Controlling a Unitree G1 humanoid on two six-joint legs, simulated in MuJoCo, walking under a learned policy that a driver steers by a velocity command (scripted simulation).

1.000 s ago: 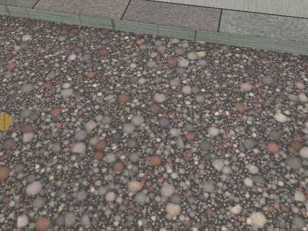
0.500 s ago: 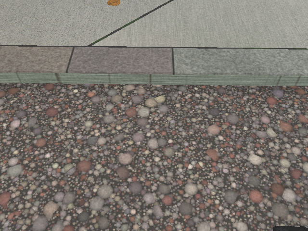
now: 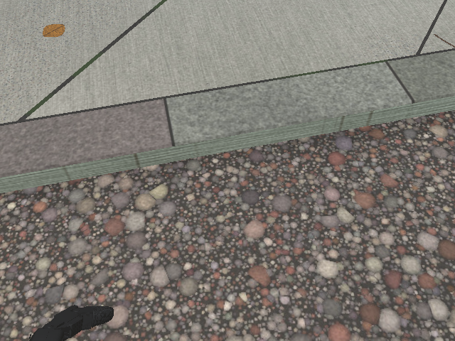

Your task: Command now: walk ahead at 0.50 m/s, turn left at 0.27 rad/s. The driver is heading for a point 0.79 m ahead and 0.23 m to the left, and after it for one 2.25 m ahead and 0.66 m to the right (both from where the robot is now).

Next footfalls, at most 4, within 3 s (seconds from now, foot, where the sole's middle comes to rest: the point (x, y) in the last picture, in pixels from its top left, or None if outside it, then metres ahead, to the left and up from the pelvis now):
0.44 left None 0.38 0.17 -0.76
0.94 right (196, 256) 0.70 0.10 -0.76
1.36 left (121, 255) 0.72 0.33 -0.76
1.82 right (202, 244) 0.74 0.08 -0.76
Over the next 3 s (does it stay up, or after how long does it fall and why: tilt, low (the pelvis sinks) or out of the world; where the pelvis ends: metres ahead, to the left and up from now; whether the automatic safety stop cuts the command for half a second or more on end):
stays up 1.04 0.05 0.01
